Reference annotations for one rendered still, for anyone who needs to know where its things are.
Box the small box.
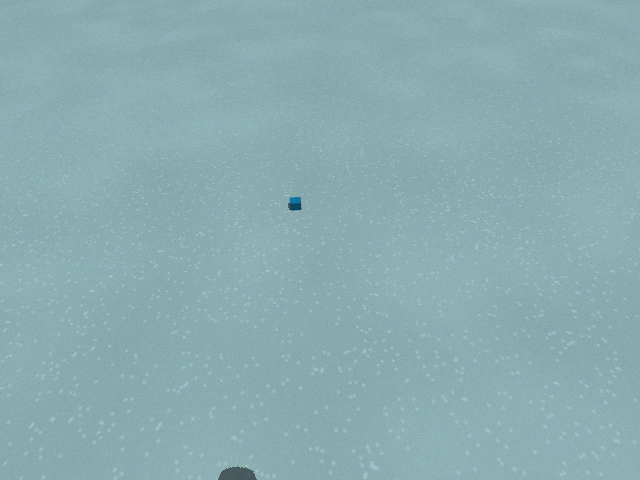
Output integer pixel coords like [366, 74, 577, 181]
[290, 197, 301, 211]

